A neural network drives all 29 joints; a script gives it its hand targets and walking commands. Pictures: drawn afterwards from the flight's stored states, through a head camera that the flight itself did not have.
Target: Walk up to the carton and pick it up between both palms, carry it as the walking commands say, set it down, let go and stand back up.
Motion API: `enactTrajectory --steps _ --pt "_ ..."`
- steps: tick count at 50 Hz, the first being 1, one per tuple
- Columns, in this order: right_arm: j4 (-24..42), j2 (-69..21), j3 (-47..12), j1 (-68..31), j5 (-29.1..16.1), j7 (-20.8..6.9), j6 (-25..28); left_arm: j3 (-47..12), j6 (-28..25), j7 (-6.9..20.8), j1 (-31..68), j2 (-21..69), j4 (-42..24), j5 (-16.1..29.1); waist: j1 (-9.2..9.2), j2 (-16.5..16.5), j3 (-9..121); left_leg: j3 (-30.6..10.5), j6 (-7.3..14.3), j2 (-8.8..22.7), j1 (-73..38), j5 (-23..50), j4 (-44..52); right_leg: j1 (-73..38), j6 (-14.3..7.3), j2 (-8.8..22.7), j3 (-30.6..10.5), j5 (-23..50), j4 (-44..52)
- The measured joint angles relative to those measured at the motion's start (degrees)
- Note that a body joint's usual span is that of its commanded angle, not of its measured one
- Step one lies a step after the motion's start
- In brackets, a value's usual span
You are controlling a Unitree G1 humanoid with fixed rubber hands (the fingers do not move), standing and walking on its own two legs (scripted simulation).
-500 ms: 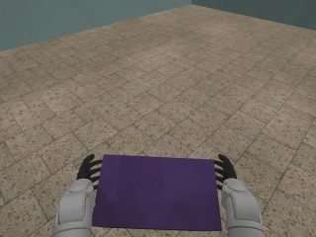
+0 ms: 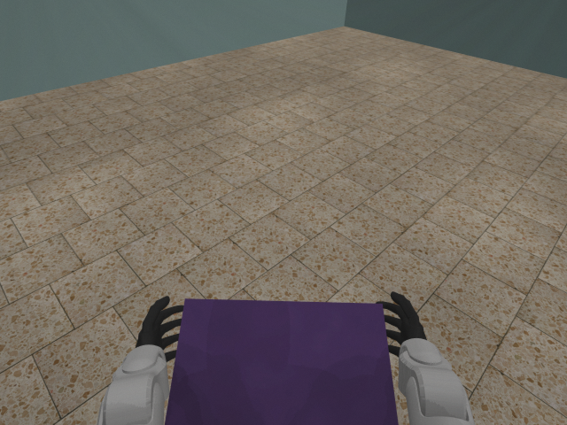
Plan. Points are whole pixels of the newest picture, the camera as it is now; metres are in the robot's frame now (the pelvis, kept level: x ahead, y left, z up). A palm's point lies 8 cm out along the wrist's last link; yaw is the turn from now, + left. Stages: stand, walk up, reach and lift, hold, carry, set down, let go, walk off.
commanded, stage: carry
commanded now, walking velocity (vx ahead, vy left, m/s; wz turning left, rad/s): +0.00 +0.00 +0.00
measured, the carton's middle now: (280, 370) +0.27 +0.00 -0.07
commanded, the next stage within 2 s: none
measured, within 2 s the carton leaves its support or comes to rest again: neither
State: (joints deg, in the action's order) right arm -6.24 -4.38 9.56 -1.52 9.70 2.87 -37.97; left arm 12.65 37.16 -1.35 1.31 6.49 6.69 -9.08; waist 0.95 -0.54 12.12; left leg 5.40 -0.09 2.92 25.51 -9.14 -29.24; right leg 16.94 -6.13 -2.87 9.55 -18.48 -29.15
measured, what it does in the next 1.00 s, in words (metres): shifts its weight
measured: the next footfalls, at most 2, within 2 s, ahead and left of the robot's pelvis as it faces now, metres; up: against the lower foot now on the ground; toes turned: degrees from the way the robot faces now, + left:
none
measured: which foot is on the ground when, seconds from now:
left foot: down 0.00-1.00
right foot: down 0.00-1.00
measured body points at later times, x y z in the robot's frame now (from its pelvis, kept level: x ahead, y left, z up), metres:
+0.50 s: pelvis +0.03 -0.01 +0.00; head +0.00 -0.01 +0.45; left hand +0.30 +0.17 +0.01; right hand +0.30 -0.20 +0.02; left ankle +0.06 +0.12 -0.73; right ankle -0.03 -0.04 -0.73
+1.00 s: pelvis +0.05 -0.01 -0.01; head +0.04 -0.01 +0.44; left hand +0.32 +0.17 +0.01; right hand +0.32 -0.20 +0.01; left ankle +0.06 +0.12 -0.73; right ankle -0.03 -0.04 -0.73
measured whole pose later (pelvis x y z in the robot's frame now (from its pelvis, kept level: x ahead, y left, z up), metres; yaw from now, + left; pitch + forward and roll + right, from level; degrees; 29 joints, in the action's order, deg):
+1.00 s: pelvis +0.05 -0.01 -0.01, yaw +0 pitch +2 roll +1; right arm -2.9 -5.1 10.5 -2.4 8.9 3.1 -36.0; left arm 11.6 35.6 -1.5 1.6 6.9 1.9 -9.5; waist -1.0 -0.8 3.7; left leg 4.8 -1.5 3.0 19.0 -16.9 -34.4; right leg 8.6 -6.4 -2.8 9.6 -24.6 -30.8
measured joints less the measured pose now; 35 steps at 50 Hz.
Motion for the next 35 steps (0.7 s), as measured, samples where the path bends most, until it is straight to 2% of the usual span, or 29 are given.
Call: enactTrajectory --steps 2,4,13,18,22,28,32,33,35 --pt "-1.96 -0.38 0.67 -0.77 0.67 -0.46 1.17 0.48 -1.13 0.21 0.19 0.08 1.35 -0.70 -0.19 -0.29 -0.27 -0.04 -0.23 0.12 -0.16 -0.34 -0.12 -0.22 -0.19 -0.14 -0.03 -0.27 0.04" --pt "-0.72 -0.21 -0.04 -0.56 -0.42 0.30 1.00 -0.39 -0.68 -0.54 -0.49 -0.41 -0.61 0.40 -0.38 -0.37 -1.18 -0.17 -0.45 0.29 -0.23 -0.80 -0.64 -0.47 -0.36 -0.30 0.04 -0.62 -0.12" --pt "-0.21 -1.37 0.50 -0.15 0.09 0.29 3.73 -0.34 -2.29 -0.68 -0.57 -0.10 -2.05 -0.14 -0.25 -0.37 -2.42 -0.05 -1.08 0.63 -1.30 -3.22 -2.63 -1.82 -0.65 -0.49 -0.31 -2.58 -1.30" --pt "1.77 -0.71 0.08 0.06 -0.63 0.78 1.76 -0.59 -1.32 -0.47 -0.45 0.04 -2.76 0.28 -0.57 -0.30 -2.75 -0.19 -1.21 0.54 -2.46 -4.60 -3.84 -3.30 -0.60 -0.35 -0.24 -3.81 -2.00" --pt "0.64 -0.23 0.40 -1.08 -0.12 0.28 0.65 -0.92 -0.65 -0.17 -0.60 -0.08 -2.20 0.09 -1.09 -0.53 -2.80 -0.08 -1.28 0.35 -3.81 -5.12 -3.70 -4.69 -0.50 -0.17 -0.36 -4.17 -1.71" --pt "-1.72 -0.02 0.86 -1.56 0.15 -0.26 1.32 -1.04 -0.02 0.02 0.61 -0.54 -0.76 -0.92 -1.35 -0.79 -4.38 -0.24 -1.17 0.25 -4.72 -5.30 -3.32 -5.89 -0.39 -0.17 -0.21 -4.13 -0.82" --pt "-2.99 -0.56 1.29 -2.42 0.96 -0.88 2.87 0.36 -2.74 0.58 1.31 -0.19 1.43 -2.27 -1.70 -0.71 -5.94 -0.09 -1.12 0.14 -4.89 -5.31 -3.10 -5.94 -0.30 -0.03 -0.32 -4.20 -0.78" --pt "-1.79 -0.41 0.65 -2.14 0.00 -0.06 2.41 -0.02 -2.35 -0.14 0.94 -0.27 0.17 -1.37 -1.79 -0.72 -6.38 -0.07 -1.08 0.04 -4.83 -5.36 -3.15 -5.80 -0.28 0.10 -0.31 -4.35 -1.03" --pt "0.00 -0.51 0.29 -1.55 -0.22 -0.22 3.05 -0.35 -2.92 -0.14 0.26 -0.17 -1.77 -1.08 -1.72 -0.76 -7.06 0.01 -1.06 -0.07 -4.85 -5.49 -3.21 -5.70 -0.24 0.24 -0.37 -4.63 -1.35"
